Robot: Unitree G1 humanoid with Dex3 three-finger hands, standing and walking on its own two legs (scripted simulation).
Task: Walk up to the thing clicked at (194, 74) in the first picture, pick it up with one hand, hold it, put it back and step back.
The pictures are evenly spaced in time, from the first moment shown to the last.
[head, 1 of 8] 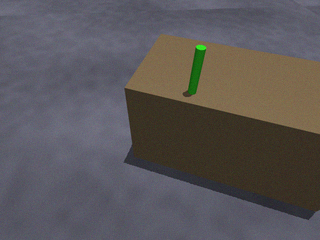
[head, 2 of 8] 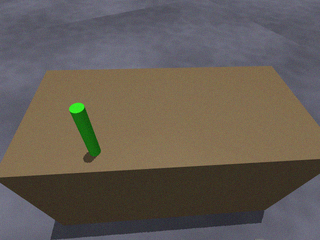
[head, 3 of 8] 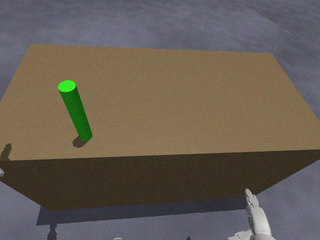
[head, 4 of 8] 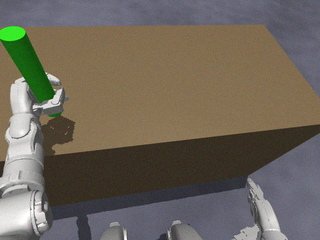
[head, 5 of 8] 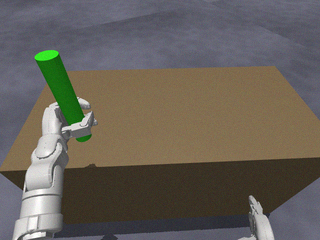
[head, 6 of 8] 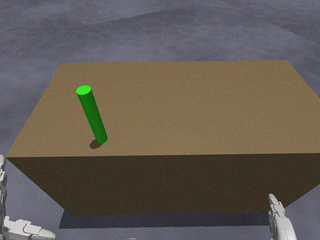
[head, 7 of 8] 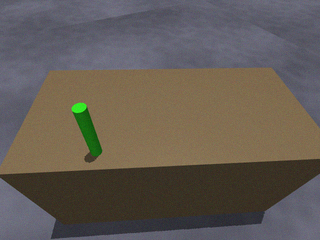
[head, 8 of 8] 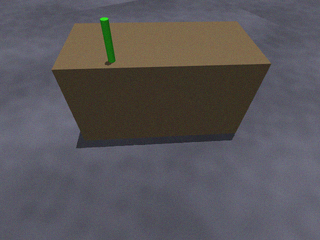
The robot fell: no
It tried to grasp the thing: yes
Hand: left
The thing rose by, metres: 0.27
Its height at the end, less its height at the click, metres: +0.00
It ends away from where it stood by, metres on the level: 0.01
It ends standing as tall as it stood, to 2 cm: yes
